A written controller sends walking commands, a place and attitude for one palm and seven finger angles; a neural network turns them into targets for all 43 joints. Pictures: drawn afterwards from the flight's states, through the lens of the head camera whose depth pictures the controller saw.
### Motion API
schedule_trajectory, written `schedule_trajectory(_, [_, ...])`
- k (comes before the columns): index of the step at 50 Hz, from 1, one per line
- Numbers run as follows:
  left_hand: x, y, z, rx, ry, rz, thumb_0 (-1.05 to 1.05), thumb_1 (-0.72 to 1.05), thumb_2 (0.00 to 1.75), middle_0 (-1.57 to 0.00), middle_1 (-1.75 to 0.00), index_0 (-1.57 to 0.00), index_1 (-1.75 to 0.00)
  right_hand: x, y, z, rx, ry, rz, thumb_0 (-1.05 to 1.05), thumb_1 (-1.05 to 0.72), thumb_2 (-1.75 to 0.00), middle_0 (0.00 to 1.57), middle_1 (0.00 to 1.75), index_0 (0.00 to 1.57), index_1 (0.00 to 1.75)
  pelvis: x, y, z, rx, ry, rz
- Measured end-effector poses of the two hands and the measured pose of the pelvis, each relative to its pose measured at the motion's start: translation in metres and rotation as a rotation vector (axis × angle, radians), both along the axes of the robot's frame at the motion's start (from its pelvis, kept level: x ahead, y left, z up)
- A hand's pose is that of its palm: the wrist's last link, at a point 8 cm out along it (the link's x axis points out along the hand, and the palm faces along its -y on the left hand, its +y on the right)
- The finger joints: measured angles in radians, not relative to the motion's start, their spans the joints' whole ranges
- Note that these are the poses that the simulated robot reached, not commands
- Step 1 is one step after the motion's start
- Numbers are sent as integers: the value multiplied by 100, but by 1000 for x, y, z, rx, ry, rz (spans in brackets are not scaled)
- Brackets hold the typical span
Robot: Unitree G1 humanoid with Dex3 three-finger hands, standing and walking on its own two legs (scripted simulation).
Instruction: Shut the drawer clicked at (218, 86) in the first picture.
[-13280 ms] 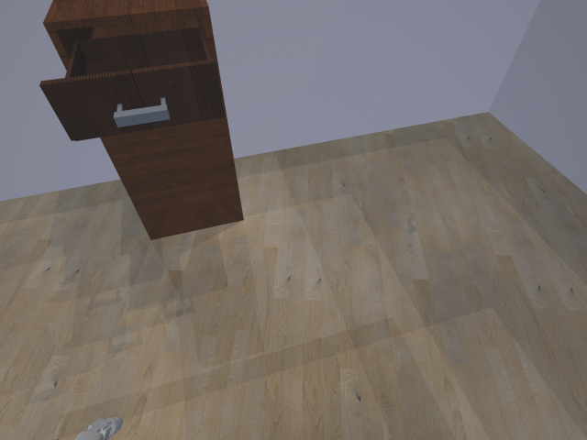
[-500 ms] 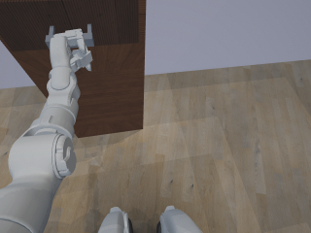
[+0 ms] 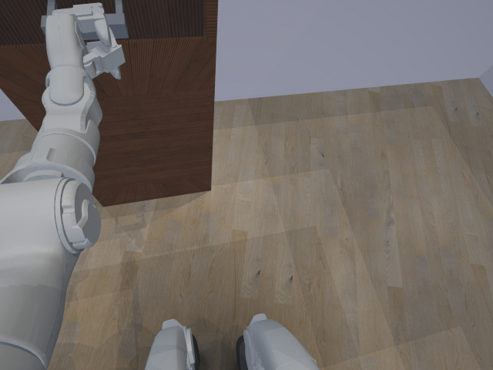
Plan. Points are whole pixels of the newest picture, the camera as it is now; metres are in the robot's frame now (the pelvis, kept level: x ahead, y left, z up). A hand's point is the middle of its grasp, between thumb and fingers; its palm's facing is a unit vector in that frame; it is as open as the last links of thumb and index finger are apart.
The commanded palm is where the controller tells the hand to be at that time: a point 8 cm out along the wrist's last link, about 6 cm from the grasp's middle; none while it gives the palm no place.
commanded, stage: pull the fist back off the drawer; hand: left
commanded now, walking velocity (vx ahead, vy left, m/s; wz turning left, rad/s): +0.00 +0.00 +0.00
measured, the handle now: (86, 16) +0.66 +0.14 +0.11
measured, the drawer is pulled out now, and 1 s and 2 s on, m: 0.00 0.00 0.00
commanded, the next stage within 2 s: draw the hand back to the body in 0.74 s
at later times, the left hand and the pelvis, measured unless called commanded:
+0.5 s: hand (122, 50) +0.58 +0.09 +0.11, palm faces +0.06 -1.00 -0.03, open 3.4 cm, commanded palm +0.55 +0.13 +0.11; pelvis +0.00 +0.01 +0.00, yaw -1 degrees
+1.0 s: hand (110, 59) +0.55 +0.11 +0.13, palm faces +0.07 -1.00 -0.05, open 3.3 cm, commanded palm +0.49 +0.16 +0.13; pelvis +0.05 -0.01 +0.03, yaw -1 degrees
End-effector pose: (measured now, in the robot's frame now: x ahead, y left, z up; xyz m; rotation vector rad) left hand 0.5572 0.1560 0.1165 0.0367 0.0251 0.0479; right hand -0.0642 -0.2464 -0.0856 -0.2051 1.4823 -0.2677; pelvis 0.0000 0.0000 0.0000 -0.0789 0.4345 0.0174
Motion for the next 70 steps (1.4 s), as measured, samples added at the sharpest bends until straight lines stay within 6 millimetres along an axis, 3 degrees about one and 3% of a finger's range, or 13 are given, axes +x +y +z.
schedule_trajectory(20, [-3,-7,0,0,-11,8,6,81,100,-140,-160,-140,-160,-12,9,-2,15,6,10,0,-90,-89,20,30,21,29,-8,7,-4,-2,7,-2])
schedule_trajectory(31, [-6,-16,7,-2,-38,-5,3,89,93,-140,-160,-140,-160,11,9,-2,61,-16,-11,0,-90,-89,20,30,21,29,10,4,7,15,-20,-23])
schedule_trajectory(42, [-16,-15,0,-12,-20,19,2,90,90,-140,-160,-140,-160,65,-7,0,74,-90,12,0,-90,-89,20,30,21,29,34,-6,18,38,-54,-27])
schedule_trajectory(48, [-25,-5,8,9,-81,21,2,90,90,-140,-160,-140,-160,92,-18,0,75,-130,16,0,-90,-89,20,30,20,29,43,-12,23,51,-68,-38])
schedule_trajectory(53, [-58,16,17,15,-43,28,2,90,90,-139,-160,-140,-160,126,-23,9,93,-218,20,1,-90,-89,20,30,20,29,54,-16,37,63,-127,-48])
schedule_trajectory(58, [-97,34,34,-7,-63,35,2,90,90,-140,-160,-140,-160,172,-27,24,84,-350,77,1,-90,-89,20,30,20,29,59,-19,48,65,-196,-30])
schedule_trajectory(65, [-148,38,50,9,-83,-27,2,90,90,-140,-160,-140,-160,236,-28,45,65,-555,160,1,-90,-89,20,30,20,29,53,-17,54,67,-272,-6])
schedule_trajectory(70, [-185,44,59,59,-63,-12,2,90,90,-140,-160,-140,-160,266,-15,64,68,-678,188,1,-90,-89,20,30,20,29,45,-15,60,76,-334,-10])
